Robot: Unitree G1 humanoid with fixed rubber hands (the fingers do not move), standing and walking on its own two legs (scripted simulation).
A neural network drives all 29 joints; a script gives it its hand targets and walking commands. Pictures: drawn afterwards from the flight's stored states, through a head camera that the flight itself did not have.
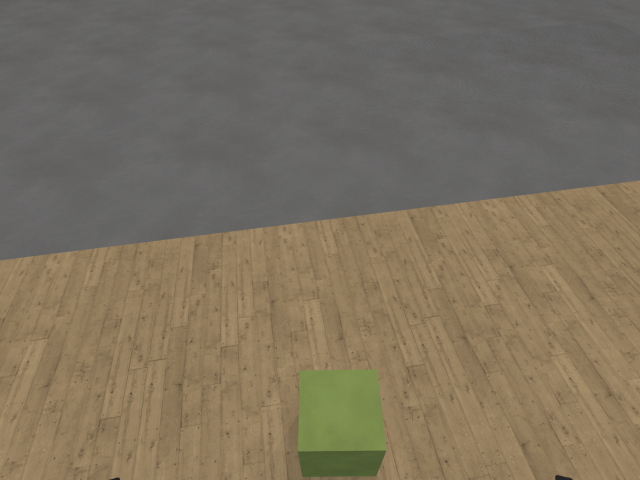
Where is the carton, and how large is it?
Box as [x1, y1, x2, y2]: [298, 369, 385, 476]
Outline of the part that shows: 376,369 300,370 298,455 302,476 376,475 385,452 385,442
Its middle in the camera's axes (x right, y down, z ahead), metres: +0.05 +0.52 +1.07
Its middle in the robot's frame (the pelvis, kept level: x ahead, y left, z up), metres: +0.42 -0.03 -0.66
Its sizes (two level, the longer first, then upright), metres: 0.210 0.200 0.250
